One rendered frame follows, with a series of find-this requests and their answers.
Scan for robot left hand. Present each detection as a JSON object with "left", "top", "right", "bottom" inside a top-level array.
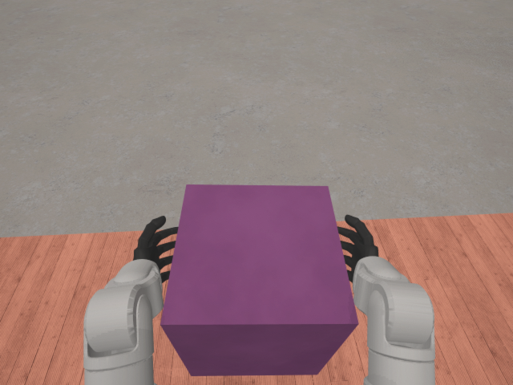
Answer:
[{"left": 133, "top": 216, "right": 179, "bottom": 283}]

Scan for carton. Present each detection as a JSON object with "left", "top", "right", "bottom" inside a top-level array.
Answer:
[{"left": 160, "top": 184, "right": 359, "bottom": 376}]

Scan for robot right forearm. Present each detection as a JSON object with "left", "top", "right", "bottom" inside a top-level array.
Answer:
[{"left": 353, "top": 256, "right": 435, "bottom": 385}]

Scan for robot right hand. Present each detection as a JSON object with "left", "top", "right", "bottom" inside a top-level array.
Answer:
[{"left": 337, "top": 215, "right": 379, "bottom": 283}]

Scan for robot left forearm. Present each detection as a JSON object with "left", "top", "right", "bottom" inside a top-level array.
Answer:
[{"left": 83, "top": 259, "right": 164, "bottom": 385}]

